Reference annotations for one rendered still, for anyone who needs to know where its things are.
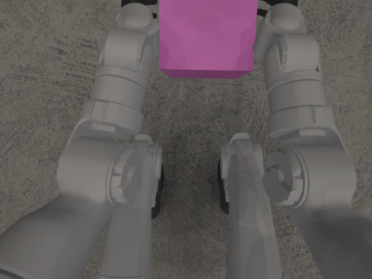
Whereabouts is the robot left upper arm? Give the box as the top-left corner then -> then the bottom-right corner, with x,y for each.
0,136 -> 142,279

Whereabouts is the robot left hand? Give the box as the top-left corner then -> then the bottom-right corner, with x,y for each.
121,0 -> 158,19

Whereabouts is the left robot forearm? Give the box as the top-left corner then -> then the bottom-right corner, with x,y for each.
57,3 -> 160,180

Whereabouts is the right robot foot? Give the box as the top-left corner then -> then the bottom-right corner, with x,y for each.
217,160 -> 229,214

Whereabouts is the carton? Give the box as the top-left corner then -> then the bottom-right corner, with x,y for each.
159,0 -> 258,79

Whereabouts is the robot right hand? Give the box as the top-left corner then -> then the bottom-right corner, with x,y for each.
257,0 -> 298,18

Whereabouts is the robot right upper arm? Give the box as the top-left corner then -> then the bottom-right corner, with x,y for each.
262,144 -> 372,279

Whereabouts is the right robot forearm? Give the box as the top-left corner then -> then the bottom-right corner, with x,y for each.
253,3 -> 356,172

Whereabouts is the robot right thigh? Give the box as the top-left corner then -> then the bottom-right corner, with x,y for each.
220,139 -> 284,279

